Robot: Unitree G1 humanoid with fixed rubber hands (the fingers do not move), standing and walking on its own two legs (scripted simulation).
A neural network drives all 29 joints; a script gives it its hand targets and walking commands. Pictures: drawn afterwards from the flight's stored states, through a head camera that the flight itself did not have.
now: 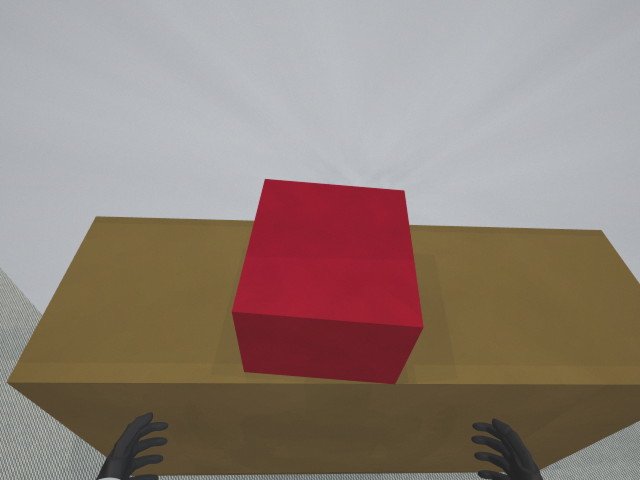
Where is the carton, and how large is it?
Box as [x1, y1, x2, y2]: [232, 179, 423, 383]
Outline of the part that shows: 265,179 232,309 244,371 394,383 423,327 404,191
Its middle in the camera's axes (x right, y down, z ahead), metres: +0.01 +0.07 +0.65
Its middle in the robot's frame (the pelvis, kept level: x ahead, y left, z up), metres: +0.45 -0.01 -0.05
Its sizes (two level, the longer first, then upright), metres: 0.271 0.246 0.182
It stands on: a pedestal, 0.64 m high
